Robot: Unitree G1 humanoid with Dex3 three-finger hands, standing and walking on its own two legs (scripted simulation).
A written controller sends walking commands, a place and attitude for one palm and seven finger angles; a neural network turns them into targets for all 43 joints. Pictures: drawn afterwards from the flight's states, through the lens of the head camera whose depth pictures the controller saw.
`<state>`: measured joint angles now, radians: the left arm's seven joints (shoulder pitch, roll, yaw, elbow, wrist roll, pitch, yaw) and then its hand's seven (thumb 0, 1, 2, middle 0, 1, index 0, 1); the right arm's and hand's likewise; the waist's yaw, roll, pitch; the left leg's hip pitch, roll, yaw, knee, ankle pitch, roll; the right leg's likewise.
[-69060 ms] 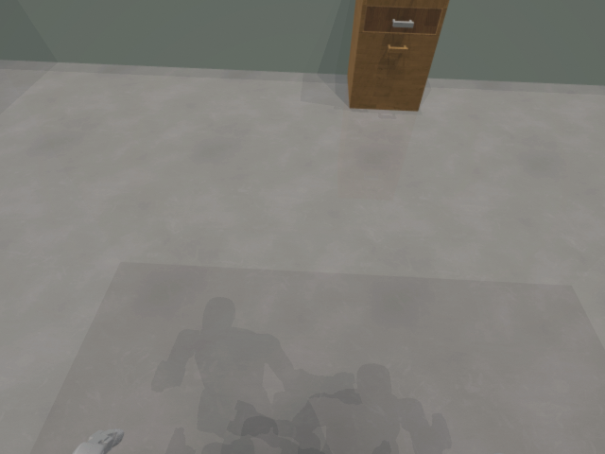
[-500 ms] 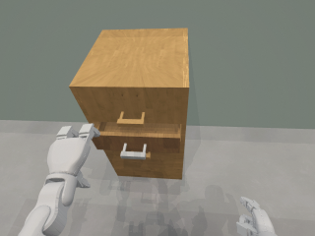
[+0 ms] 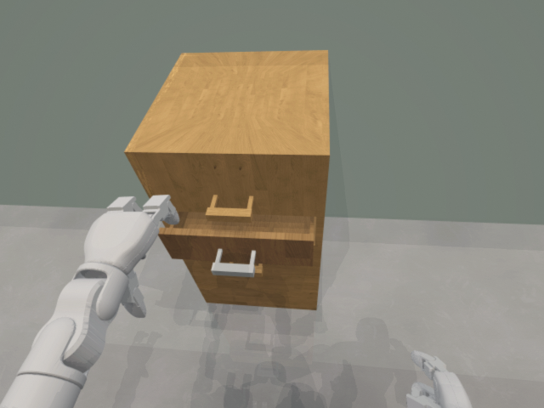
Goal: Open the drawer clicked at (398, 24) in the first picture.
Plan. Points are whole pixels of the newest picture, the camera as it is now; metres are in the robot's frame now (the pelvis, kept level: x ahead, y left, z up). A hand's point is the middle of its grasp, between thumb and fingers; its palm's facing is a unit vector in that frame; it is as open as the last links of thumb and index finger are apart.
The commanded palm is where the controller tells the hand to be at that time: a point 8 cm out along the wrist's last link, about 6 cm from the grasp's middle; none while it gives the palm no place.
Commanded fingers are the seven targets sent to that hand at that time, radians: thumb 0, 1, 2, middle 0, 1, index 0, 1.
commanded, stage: raise the hand with hooked fingers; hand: left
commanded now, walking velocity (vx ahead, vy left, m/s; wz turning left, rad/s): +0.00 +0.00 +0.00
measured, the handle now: (234, 261) +0.47 +0.18 -0.25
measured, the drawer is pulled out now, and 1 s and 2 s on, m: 0.07 0.07 0.07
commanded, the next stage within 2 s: move the hooked fingers above the handle in 0.18 s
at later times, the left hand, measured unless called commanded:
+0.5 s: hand (168, 270) +0.30 +0.21 +0.02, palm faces -0.12 -0.09 -0.99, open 13.9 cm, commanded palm +0.30 +0.22 +0.08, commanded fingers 0.00 -0.50 0.30 -0.30 -1.20 -0.30 -1.20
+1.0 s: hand (209, 249) +0.40 +0.19 -0.07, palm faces -0.06 -0.06 -1.00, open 13.8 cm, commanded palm +0.38 +0.21 -0.02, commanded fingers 0.00 -0.50 0.30 -0.30 -1.20 -0.30 -1.20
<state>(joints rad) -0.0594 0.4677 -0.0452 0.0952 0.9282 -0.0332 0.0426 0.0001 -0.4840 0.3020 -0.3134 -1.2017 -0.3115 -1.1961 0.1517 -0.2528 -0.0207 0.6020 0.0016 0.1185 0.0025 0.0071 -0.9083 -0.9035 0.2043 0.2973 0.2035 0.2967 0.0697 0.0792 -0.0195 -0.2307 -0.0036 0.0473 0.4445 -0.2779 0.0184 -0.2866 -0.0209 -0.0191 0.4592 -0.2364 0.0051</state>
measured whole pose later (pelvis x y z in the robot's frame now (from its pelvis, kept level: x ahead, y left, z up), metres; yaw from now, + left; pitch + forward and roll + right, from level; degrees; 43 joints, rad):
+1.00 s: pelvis -0.02 -0.01 -0.05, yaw +0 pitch +20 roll +0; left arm -0.53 0.38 -0.02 0.87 1.16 -0.18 0.44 0.00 -0.48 0.30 -0.32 -1.20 -0.32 -1.20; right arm 0.28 -0.25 -0.08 0.71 -0.05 0.08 -0.01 0.00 -0.91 -0.90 0.20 0.30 0.20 0.30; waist -0.07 0.03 -0.15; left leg -0.78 0.02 0.04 0.85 -0.42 0.01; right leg -0.83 -0.01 -0.02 0.84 -0.36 -0.01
